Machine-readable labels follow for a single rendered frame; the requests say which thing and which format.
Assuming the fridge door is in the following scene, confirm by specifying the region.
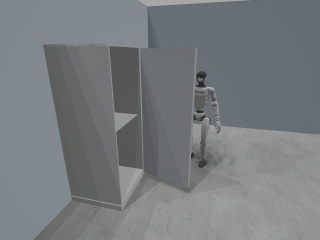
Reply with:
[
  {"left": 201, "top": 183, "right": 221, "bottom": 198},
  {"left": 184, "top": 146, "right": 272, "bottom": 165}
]
[{"left": 140, "top": 47, "right": 198, "bottom": 189}]

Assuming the robot left upper arm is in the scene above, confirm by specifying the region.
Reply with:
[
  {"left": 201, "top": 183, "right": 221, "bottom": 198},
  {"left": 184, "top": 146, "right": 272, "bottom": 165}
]
[{"left": 207, "top": 87, "right": 217, "bottom": 107}]

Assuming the left robot thigh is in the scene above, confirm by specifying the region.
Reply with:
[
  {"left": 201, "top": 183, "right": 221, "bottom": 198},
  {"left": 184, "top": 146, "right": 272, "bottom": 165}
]
[{"left": 200, "top": 116, "right": 211, "bottom": 145}]

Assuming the left robot forearm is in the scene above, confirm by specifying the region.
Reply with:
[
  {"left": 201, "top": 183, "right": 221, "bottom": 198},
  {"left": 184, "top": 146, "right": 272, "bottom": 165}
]
[{"left": 213, "top": 101, "right": 220, "bottom": 121}]

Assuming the left robot hand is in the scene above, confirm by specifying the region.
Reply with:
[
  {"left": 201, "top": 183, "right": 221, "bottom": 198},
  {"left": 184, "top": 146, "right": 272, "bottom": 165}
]
[{"left": 214, "top": 121, "right": 221, "bottom": 134}]

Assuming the left robot shin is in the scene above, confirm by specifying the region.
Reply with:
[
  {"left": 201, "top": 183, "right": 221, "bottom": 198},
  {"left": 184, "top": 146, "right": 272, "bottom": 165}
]
[{"left": 200, "top": 140, "right": 207, "bottom": 161}]

